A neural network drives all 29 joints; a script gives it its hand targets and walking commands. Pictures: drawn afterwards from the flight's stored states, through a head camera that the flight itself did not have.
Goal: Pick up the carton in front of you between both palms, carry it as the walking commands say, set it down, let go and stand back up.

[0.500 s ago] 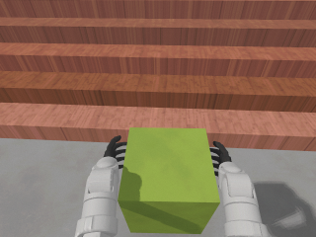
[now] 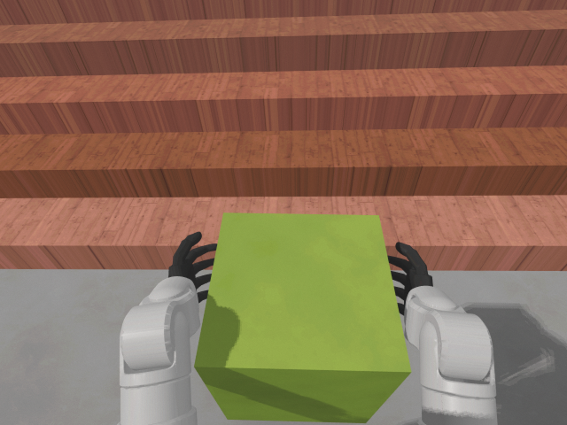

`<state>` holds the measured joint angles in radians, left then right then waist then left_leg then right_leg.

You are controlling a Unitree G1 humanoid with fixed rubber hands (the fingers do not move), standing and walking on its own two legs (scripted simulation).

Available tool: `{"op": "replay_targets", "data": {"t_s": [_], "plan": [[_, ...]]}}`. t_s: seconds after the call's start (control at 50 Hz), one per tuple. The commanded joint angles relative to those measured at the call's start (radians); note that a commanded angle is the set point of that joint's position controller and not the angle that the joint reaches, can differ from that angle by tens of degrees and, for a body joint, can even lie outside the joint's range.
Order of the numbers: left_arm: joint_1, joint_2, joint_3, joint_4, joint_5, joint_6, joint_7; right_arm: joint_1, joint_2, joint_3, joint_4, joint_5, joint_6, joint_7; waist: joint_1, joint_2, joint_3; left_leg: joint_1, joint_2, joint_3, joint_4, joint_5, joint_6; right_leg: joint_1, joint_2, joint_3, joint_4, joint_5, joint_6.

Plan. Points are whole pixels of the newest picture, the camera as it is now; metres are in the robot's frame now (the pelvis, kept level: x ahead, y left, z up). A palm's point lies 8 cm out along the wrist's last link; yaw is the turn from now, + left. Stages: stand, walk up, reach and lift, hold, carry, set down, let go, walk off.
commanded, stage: carry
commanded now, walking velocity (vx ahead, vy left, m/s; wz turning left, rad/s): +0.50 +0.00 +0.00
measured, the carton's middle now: (298, 323) +0.26 +0.00 +0.02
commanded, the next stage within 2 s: none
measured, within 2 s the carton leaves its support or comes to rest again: neither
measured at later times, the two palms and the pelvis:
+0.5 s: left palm (206, 141) +0.59 +0.17 +0.11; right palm (365, 146) +0.57 -0.13 +0.11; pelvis +0.29 +0.03 +0.00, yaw -1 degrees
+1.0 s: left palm (229, 44) +0.98 +0.17 +0.15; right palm (341, 44) +1.01 -0.13 +0.13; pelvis +0.60 -0.02 +0.00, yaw +1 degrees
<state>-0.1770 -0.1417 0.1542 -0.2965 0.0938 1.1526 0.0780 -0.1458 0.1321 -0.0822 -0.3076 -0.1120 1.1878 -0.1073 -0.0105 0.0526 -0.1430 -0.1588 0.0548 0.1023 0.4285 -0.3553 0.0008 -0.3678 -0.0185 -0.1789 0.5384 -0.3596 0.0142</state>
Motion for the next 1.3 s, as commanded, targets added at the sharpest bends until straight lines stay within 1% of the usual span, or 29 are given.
{"op": "replay_targets", "data": {"t_s": [0.0,0.04,0.06,0.12,0.2,0.3,0.32,0.34,0.36,0.4,0.44,0.54,0.58,0.68,0.7,0.72,0.74,0.76,0.86,0.94,1.04,1.1,1.12,1.14,1.16,1.18,1.2,1.24,1.28], "plan": [[-0.331,-0.862,-0.74,-0.007,-0.337,0.058,-0.229,-0.494,0.839,0.688,-0.132,0.418,0.007,0.26,0.002,0.065,-0.206,-0.111,0.127,-0.03,0.038,0.167,0.047,0.374,-0.021,-0.025,-0.146,0.202,-0.019],[-0.348,-0.843,-0.686,-0.013,-0.344,0.067,-0.226,-0.613,0.821,0.716,-0.193,0.455,0.043,0.274,0.043,-0.337,-0.221,-0.584,-0.037,0.085,0.497,-0.099,-0.009,0.683,-0.398,0.57,-0.28,0.054,-0.195],[-0.363,-0.849,-0.677,-0.043,-0.34,0.069,-0.218,-0.624,0.826,0.725,-0.165,0.468,0.051,0.274,0.047,-0.325,-0.182,-0.646,0.006,-0.025,0.595,-0.209,0.003,0.668,-0.424,0.601,-0.251,0.232,-0.234],[-0.476,-0.848,-0.718,-0.08,-0.363,0.088,-0.22,-0.592,0.853,0.697,-0.077,0.463,0.051,0.273,0.037,-0.095,-0.164,-0.661,0.068,-0.039,0.577,-0.078,0.018,0.576,-0.39,0.478,-0.327,0.283,-0.196],[-0.457,-0.853,-0.758,-0.044,-0.423,0.1,-0.235,-0.497,0.836,0.651,-0.065,0.372,0.049,0.239,0.03,-0.206,-0.145,-0.421,-0.028,0.086,0.215,-0.015,-0.021,0.463,-0.237,0.177,-0.316,0.385,-0.119],[-0.492,-0.809,-0.763,-0.116,-0.448,0.102,-0.256,-0.51,0.817,0.617,-0.101,0.334,0.052,0.213,0.014,-0.19,-0.15,0.081,-0.106,0.226,0.043,0.217,0.022,0.239,-0.173,-0.042,-0.022,0.637,-0.04],[-0.506,-0.773,-0.766,-0.184,-0.435,0.103,-0.254,-0.526,0.882,0.639,-0.101,0.378,0.051,0.214,-0.001,-0.177,-0.25,0.264,-0.065,0.173,0.034,0.166,0.037,0.156,-0.137,-0.069,0.153,0.574,-0.027],[-0.587,-0.78,-0.763,-0.189,-0.453,0.118,-0.253,-0.565,0.846,0.645,-0.144,0.363,0.047,0.209,-0.034,0.109,-0.254,0.363,0.233,-0.329,-0.119,0.041,0.059,-0.055,-0.047,-0.059,0.442,0.265,0.028],[-0.564,-0.778,-0.762,-0.218,-0.442,0.127,-0.258,-0.582,0.84,0.647,-0.166,0.366,0.049,0.211,-0.027,0.193,-0.26,0.486,0.377,-0.652,-0.189,0.193,0.246,-0.356,0.059,0.031,0.674,-0.128,0.022],[-0.581,-0.797,-0.739,-0.195,-0.448,0.135,-0.252,-0.616,0.827,0.643,-0.228,0.4,0.065,0.212,-0.028,0.075,-0.246,0.376,0.365,-0.512,-0.137,0.353,0.291,-0.416,-0.068,0.169,0.826,-0.113,-0.053],[-0.553,-0.809,-0.71,-0.158,-0.409,0.125,-0.243,-0.728,0.836,0.655,-0.253,0.447,0.074,0.211,-0.007,-0.033,-0.243,0.259,0.295,-0.307,-0.147,0.307,0.184,-0.347,-0.129,0.217,0.671,0.036,-0.06],[-0.712,-0.679,-0.696,-0.046,-0.345,0.137,-0.179,-0.852,0.701,0.67,-0.126,0.472,0.097,0.233,-0.023,0.117,-0.171,0.173,0.175,-0.051,-0.161,0.412,0.146,-0.251,-0.053,0.054,0.256,0.136,-0.013],[-0.761,-0.674,-0.669,-0.005,-0.345,0.143,-0.171,-0.938,0.688,0.655,-0.107,0.489,0.109,0.234,-0.052,0.043,-0.126,0.133,0.15,-0.021,-0.14,0.54,0.15,-0.211,0.007,-0.012,0.154,0.205,-0.014],[-0.927,-0.667,-0.596,0.141,-0.374,0.176,-0.164,-1.101,0.714,0.571,0.089,0.508,0.14,0.224,0.027,0.12,-0.198,0.082,0.103,0.106,0.155,0.653,0.091,0.155,0.07,-0.104,-0.016,0.255,-0.06],[-1.028,-0.676,-0.588,0.142,-0.399,0.182,-0.171,-1.161,0.709,0.543,0.127,0.509,0.143,0.228,0.081,0.048,-0.29,0.002,0.074,0.11,0.362,0.6,0.056,0.368,0.031,-0.042,-0.023,0.208,-0.06],[-1.029,-0.657,-0.547,0.206,-0.393,0.186,-0.174,-1.268,0.725,0.551,0.131,0.522,0.149,0.225,0.129,-0.187,-0.324,-0.189,0.024,0.091,0.628,0.314,0.025,0.5,-0.167,0.251,-0.076,0.049,-0.063],[-1.039,-0.671,-0.531,0.216,-0.39,0.186,-0.173,-1.249,0.772,0.522,0.139,0.52,0.156,0.216,0.093,-0.413,-0.4,-0.435,-0.144,-0.006,0.836,-0.111,0.006,0.636,-0.342,0.748,-0.22,0.176,-0.196],[-1.056,-0.751,-0.547,0.257,-0.435,0.192,-0.194,-1.312,0.744,0.517,0.143,0.496,0.159,0.204,0.053,-0.283,-0.4,-0.496,-0.054,-0.121,0.905,-0.152,0.064,0.629,-0.367,0.68,-0.21,0.06,-0.226],[-1.418,-0.902,-0.557,0.168,-0.546,0.157,-0.203,-1.461,0.892,0.45,0.185,0.458,0.106,0.161,0.068,-0.107,-0.363,-0.531,0.014,-0.093,0.774,0.019,0.053,0.492,-0.27,0.376,-0.157,0.53,-0.189],[-1.495,-0.924,-0.519,0.218,-0.548,0.144,-0.185,-1.44,0.81,0.404,0.23,0.393,0.078,0.119,0.084,-0.129,-0.385,-0.636,-0.013,-0.049,0.693,0.105,0.033,0.578,-0.224,0.27,-0.117,0.775,-0.141],[-1.363,-0.924,-0.483,0.297,-0.524,0.151,-0.192,-1.467,0.85,0.392,0.258,0.389,0.101,0.116,0.121,-0.191,-0.38,-0.646,-0.063,0.029,0.522,0.07,0.053,0.665,-0.209,0.176,-0.025,0.958,-0.218],[-1.437,-0.909,-0.482,0.248,-0.492,0.157,-0.185,-1.532,0.842,0.417,0.181,0.39,0.094,0.126,0.076,-0.247,-0.433,-0.441,-0.128,0.072,0.279,0.195,0.113,0.629,-0.135,0.068,0.172,1.313,-0.171],[-1.403,-0.883,-0.496,0.217,-0.477,0.159,-0.181,-1.483,0.836,0.416,0.18,0.381,0.103,0.13,-0.005,-0.209,-0.424,-0.283,-0.159,0.118,0.169,0.304,0.103,0.543,-0.161,0.062,0.283,1.395,-0.169],[-1.481,-0.869,-0.527,0.179,-0.498,0.167,-0.177,-1.419,0.812,0.41,0.225,0.38,0.106,0.137,-0.099,-0.036,-0.476,0.053,-0.114,0.047,-0.072,0.554,0.086,0.361,-0.073,0.011,0.541,1.182,-0.095],[-1.395,-0.858,-0.513,0.272,-0.484,0.176,-0.169,-1.346,0.845,0.421,0.268,0.409,0.117,0.15,-0.165,0.102,-0.388,0.434,-0.026,-0.056,-0.185,0.904,0.098,-0.044,0.025,0.043,0.709,0.499,-0.067],[-1.313,-0.879,-0.49,0.341,-0.42,0.177,-0.167,-1.344,0.844,0.419,0.313,0.393,0.132,0.155,-0.152,0.243,-0.314,0.712,0.149,-0.24,-0.008,1.676,0.2,-0.497,0.13,0.051,1.055,-0.062,-0.055],[-1.385,-0.858,-0.488,0.243,-0.469,0.18,-0.178,-1.301,0.786,0.422,0.31,0.406,0.126,0.163,-0.208,0.357,-0.431,1.025,0.317,-0.41,0.215,1.956,0.338,-0.789,0.147,0.186,1.375,-0.362,-0.04],[-1.285,-0.806,-0.406,0.308,-0.343,0.178,-0.171,-1.401,0.908,0.475,0.193,0.475,0.104,0.183,-0.217,0.114,-0.502,0.986,0.337,-0.553,0.126,1.146,0.354,-0.988,0.065,0.372,1.54,-0.373,-0.092],[-1.193,-0.808,-0.379,0.316,-0.268,0.156,-0.148,-1.562,0.992,0.565,0.069,0.603,0.085,0.206,-0.186,-0.06,-0.384,0.859,0.287,-0.53,0.063,0.891,0.299,-1.095,0.065,0.245,1.58,-0.364,-0.11]]}}
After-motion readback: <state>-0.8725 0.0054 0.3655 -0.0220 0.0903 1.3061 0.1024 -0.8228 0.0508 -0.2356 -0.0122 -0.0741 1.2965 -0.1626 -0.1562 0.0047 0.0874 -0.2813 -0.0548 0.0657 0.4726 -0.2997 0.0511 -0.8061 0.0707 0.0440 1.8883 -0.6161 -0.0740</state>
